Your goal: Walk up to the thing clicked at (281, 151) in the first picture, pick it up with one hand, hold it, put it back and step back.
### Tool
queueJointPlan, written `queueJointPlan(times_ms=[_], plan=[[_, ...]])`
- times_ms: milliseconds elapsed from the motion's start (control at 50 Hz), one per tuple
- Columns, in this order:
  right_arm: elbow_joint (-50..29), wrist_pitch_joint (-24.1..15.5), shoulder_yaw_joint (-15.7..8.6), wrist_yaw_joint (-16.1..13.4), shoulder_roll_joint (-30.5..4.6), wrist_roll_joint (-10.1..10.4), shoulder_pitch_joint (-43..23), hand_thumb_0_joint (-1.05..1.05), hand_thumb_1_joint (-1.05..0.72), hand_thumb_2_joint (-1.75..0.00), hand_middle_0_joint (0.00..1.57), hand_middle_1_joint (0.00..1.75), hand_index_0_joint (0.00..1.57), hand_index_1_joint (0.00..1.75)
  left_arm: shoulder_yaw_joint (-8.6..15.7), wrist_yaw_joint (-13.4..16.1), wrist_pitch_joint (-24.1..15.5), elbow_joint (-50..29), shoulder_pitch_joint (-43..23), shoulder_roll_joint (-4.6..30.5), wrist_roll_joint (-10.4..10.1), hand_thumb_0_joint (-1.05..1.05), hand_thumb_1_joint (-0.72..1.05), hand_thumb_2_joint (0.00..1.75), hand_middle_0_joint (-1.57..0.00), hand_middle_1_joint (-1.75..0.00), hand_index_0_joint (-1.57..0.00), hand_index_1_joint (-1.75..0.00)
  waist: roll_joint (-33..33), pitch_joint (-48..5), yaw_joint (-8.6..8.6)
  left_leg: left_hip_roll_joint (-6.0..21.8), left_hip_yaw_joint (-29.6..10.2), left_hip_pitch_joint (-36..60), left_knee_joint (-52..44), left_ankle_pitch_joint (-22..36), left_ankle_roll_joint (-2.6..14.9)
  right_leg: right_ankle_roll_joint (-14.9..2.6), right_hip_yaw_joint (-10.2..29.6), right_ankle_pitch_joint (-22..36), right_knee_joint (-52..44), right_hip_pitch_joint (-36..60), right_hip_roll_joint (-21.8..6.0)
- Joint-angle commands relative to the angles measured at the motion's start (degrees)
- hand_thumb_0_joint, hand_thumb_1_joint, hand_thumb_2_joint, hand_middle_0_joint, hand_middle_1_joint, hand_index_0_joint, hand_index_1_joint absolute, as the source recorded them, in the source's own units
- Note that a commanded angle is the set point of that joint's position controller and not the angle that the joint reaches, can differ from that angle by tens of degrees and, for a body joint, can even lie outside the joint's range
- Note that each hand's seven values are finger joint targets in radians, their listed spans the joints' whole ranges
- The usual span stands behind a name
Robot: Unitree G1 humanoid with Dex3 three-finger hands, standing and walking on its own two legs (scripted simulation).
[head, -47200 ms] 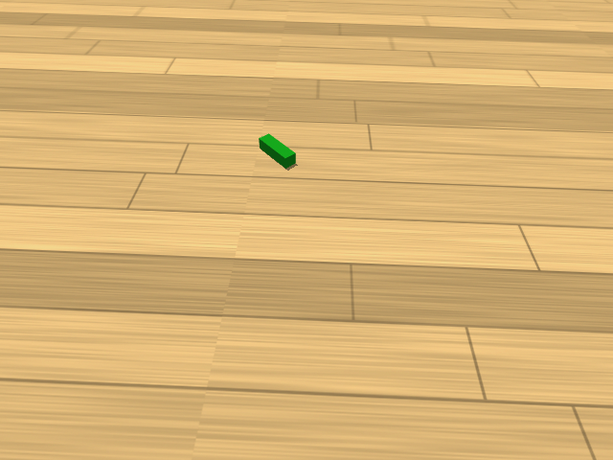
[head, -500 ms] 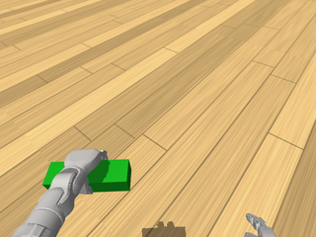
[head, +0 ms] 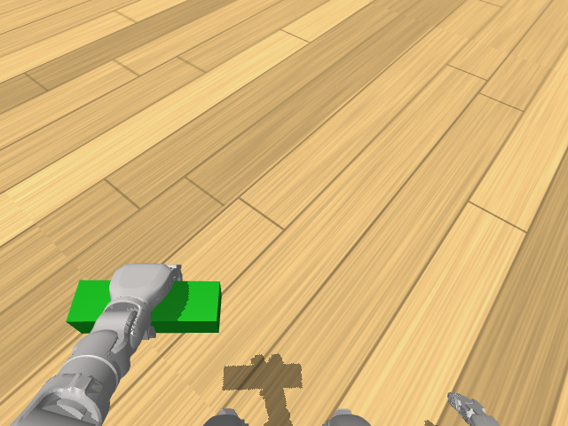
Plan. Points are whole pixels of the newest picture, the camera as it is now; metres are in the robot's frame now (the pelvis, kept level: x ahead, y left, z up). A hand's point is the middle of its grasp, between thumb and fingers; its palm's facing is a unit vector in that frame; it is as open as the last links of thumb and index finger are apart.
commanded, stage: crouch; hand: left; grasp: from above
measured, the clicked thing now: (151, 307) +0.33 +0.23 -0.12
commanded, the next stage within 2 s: lower in 1.56 s
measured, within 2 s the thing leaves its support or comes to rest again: neither
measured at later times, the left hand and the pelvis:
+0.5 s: hand (177, 326) +0.36 +0.25 -0.35, palm faces -0.47 +0.02 -0.88, open 10.0 cm; pelvis -0.04 +0.01 -0.21, yaw -1 degrees
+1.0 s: hand (186, 336) +0.38 +0.26 -0.49, palm faces -0.46 -0.01 -0.89, open 10.0 cm; pelvis -0.05 +0.01 -0.32, yaw -3 degrees
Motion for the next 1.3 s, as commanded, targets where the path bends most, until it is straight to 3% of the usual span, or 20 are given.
queueJointPlan(times_ms=[0,140,180,220,260,440,540,560,620,680,780,820,900,940,980,1020,1060,1140,1200,1280], plan=[[-3.91,-2.41,-3.86,0.19,-8.57,-1.05,3.71,0.00,-0.89,-0.90,0.20,0.30,0.20,0.30,4.84,7.13,0.00,-1.80,-22.46,9.09,1.83,0.00,0.52,0.85,-0.85,-0.87,-0.88,-0.83,2.45,-22.24,-2.30,-2.30,1.60,-2.22,8.55,6.46,0.69,-2.53,-0.87,6.41,5.44,-6.85,2.09],[-3.57,-3.73,-4.96,-0.03,-9.25,-2.39,6.09,0.00,-0.89,-0.89,0.20,0.30,0.20,0.30,8.29,9.90,0.45,0.92,-27.83,12.93,2.18,0.00,0.51,0.88,-0.86,-0.84,-0.88,-0.82,5.06,-32.05,-2.63,-2.09,0.05,-17.36,21.11,0.09,1.18,-3.35,-2.18,0.64,19.83,-20.57,2.36],[-3.02,-4.19,-5.02,-0.08,-9.27,-2.80,6.44,0.00,-0.89,-0.89,0.20,0.30,0.20,0.30,7.44,10.03,1.21,2.74,-27.81,10.20,1.39,0.00,0.50,0.89,-0.84,-0.86,-0.87,-0.84,4.83,-34.03,-3.88,-1.56,-1.07,-19.48,24.22,0.27,1.10,-3.43,-2.74,0.37,23.78,-25.24,2.36],[-2.82,-4.54,-5.55,-0.14,-10.04,-3.07,7.01,0.00,-0.89,-0.89,0.20,0.30,0.20,0.30,10.09,10.11,1.33,0.50,-30.44,14.78,1.61,0.00,0.48,0.86,-0.83,-0.86,-0.85,-0.83,6.28,-38.21,-2.97,-1.42,-1.57,-20.79,27.16,0.48,1.03,-3.55,-3.01,0.25,27.27,-27.86,2.20],[-2.48,-4.59,-5.20,-0.01,-9.77,-3.37,7.00,0.00,-0.89,-0.90,0.20,0.30,0.20,0.30,10.39,9.73,1.64,3.93,-27.83,14.38,1.99,0.00,0.48,0.90,-0.84,-0.85,-0.86,-0.83,4.95,-37.01,-3.91,-1.56,-1.59,-26.19,29.93,-0.53,1.23,-3.46,-3.22,-0.51,30.08,-30.36,2.11],[-2.08,-6.48,-4.69,1.28,-10.24,-4.38,7.33,0.00,-0.89,-0.89,0.20,0.30,0.20,0.30,12.94,8.38,-2.17,4.45,-32.94,18.52,3.04,0.00,0.52,0.90,-0.86,-0.86,-0.89,-0.83,5.23,-39.09,-5.53,-2.26,-3.13,-38.42,41.04,-10.78,1.49,-3.61,-4.15,-9.99,40.52,-45.72,1.65],[-0.93,-7.52,-4.33,2.60,-10.46,-5.37,7.53,0.00,-0.89,-0.90,0.20,0.30,0.20,0.30,14.06,9.63,-4.60,2.94,-36.24,20.57,4.31,0.00,0.58,0.93,-0.91,-0.87,-0.94,-0.84,9.29,-43.63,-5.90,-2.36,-3.02,-39.71,46.83,-10.33,1.26,-3.65,-4.53,-9.89,45.81,-51.70,1.60],[-0.44,-7.68,-4.30,2.83,-10.73,-5.57,7.92,0.00,-0.89,-0.90,0.20,0.30,0.20,0.30,13.69,9.92,-4.90,2.31,-37.59,19.97,4.63,0.00,0.59,0.95,-0.92,-0.87,-0.94,-0.85,9.95,-44.39,-6.71,-2.24,-2.97,-40.50,48.29,-9.58,1.31,-3.56,-4.82,-9.07,46.92,-52.64,1.66],[0.27,-7.81,-4.06,3.60,-11.00,-6.18,8.42,0.00,-0.89,-0.90,0.20,0.30,0.20,0.30,15.12,11.03,-5.02,2.89,-37.73,21.92,5.25,0.00,0.60,0.98,-0.93,-0.89,-0.95,-0.87,10.91,-46.87,-6.28,-2.22,-2.71,-40.55,51.83,-4.83,1.48,-3.43,-5.08,-5.45,49.93,-53.87,1.63],[0.69,-7.88,-4.21,4.46,-11.47,-6.67,8.65,0.00,-0.90,-0.90,0.20,0.30,0.20,0.30,15.21,11.36,-4.79,4.36,-37.98,21.82,5.70,0.00,0.60,1.00,-0.94,-0.89,-0.96,-0.88,12.34,-47.37,-6.46,-1.96,-2.78,-40.57,54.36,-1.95,1.41,-3.40,-5.58,-3.34,52.74,-56.19,1.65],[0.64,-7.68,-4.00,5.48,-11.38,-7.03,8.22,0.00,-0.90,-0.90,0.20,0.30,0.20,0.30,15.87,11.43,-4.20,6.97,-37.42,22.97,5.63,0.00,0.63,0.97,-0.95,-0.89,-0.97,-0.87,12.35,-44.60,-6.36,-1.88,-2.64,-44.58,56.91,-3.88,1.40,-3.48,-5.95,-4.41,55.85,-58.53,1.61],[0.52,-7.56,-4.24,5.61,-11.89,-7.25,8.01,0.00,-0.90,-0.90,0.20,0.30,0.20,0.30,15.54,11.25,-4.66,3.91,-42.23,23.40,5.74,0.00,0.62,0.98,-0.96,-0.86,-0.97,-0.85,14.57,-47.82,-7.08,-1.81,-2.55,-44.02,58.48,-3.61,1.35,-3.51,-6.11,-3.85,57.36,-59.33,1.75],[0.60,-7.39,-3.58,6.07,-11.79,-7.43,7.76,0.00,-0.90,-0.90,0.20,0.30,0.20,0.30,15.97,11.20,-4.53,10.09,-38.43,23.22,5.45,0.00,0.62,0.99,-0.95,-0.88,-0.97,-0.87,11.18,-41.60,-7.55,-1.91,-2.33,-50.43,60.51,-6.14,1.66,-3.27,-6.29,-5.41,58.75,-61.28,1.86],[0.52,-7.22,-3.48,6.12,-11.71,-7.45,7.46,0.00,-0.90,-0.90,0.20,0.30,0.20,0.30,16.71,11.33,-5.10,7.41,-42.12,26.28,5.88,0.00,0.60,0.96,-0.94,-0.86,-0.96,-0.85,13.34,-45.30,-6.77,-2.05,-1.55,-50.06,62.09,-5.87,1.81,-3.41,-5.94,-5.02,59.65,-60.49,2.23],[0.54,-7.22,-3.09,6.45,-11.67,-7.59,7.52,0.00,-0.90,-0.90,0.20,0.30,0.20,0.30,15.79,11.27,-5.28,9.65,-41.67,24.39,5.71,0.00,0.61,0.95,-0.95,-0.87,-0.97,-0.85,11.98,-42.90,-7.98,-2.06,-1.61,-52.95,63.32,-6.49,1.92,-3.26,-6.20,-5.33,60.61,-61.33,2.27],[0.90,-7.17,-3.01,6.44,-11.65,-7.64,6.97,0.00,-0.90,-0.90,0.20,0.30,0.20,0.30,16.51,11.34,-5.73,10.93,-42.00,26.43,5.75,0.00,0.60,0.94,-0.94,-0.87,-0.96,-0.85,11.65,-42.90,-7.24,-2.08,-1.21,-54.51,64.47,-6.97,2.16,-3.28,-6.06,-5.70,61.25,-61.84,2.59],[0.83,-7.26,-2.69,6.74,-11.71,-7.97,7.65,0.00,-0.90,-0.90,0.20,0.30,0.20,0.30,16.09,11.20,-5.82,14.19,-40.42,25.14,6.01,0.00,0.61,0.94,-0.94,-0.88,-0.96,-0.86,10.71,-40.75,-8.21,-2.16,-1.42,-56.04,65.04,-8.05,2.11,-3.23,-6.36,-6.83,62.07,-62.78,2.47],[1.42,-7.20,-2.67,6.91,-12.48,-8.15,7.39,0.00,-0.90,-0.90,0.20,0.30,0.20,0.30,17.01,11.47,-6.82,10.79,-46.11,28.06,6.26,0.00,0.62,0.92,-0.95,-0.85,-0.97,-0.83,14.91,-43.68,-7.87,-1.96,-1.82,-54.52,66.13,-8.88,1.69,-3.68,-6.89,-7.76,64.64,-65.74,2.53],[1.86,-7.27,-2.23,7.17,-12.61,-8.31,7.60,0.00,-0.90,-0.90,0.20,0.30,0.20,0.30,16.34,11.64,-6.95,16.17,-44.02,26.87,6.51,0.00,0.60,0.94,-0.94,-0.86,-0.96,-0.84,11.82,-39.14,-8.97,-2.07,-1.82,-58.22,67.45,-10.98,2.08,-3.44,-7.09,-9.37,64.72,-67.32,2.53],[1.91,-7.36,-1.86,7.49,-13.22,-8.72,7.78,0.00,-0.90,-0.90,0.20,0.30,0.20,0.30,17.53,11.73,-7.44,15.70,-45.55,29.10,7.19,0.00,0.58,0.92,-0.93,-0.85,-0.94,-0.83,14.42,-41.00,-8.46,-1.99,-2.52,-56.76,67.95,-10.65,1.59,-3.70,-7.68,-9.43,67.49,-69.45,2.24]])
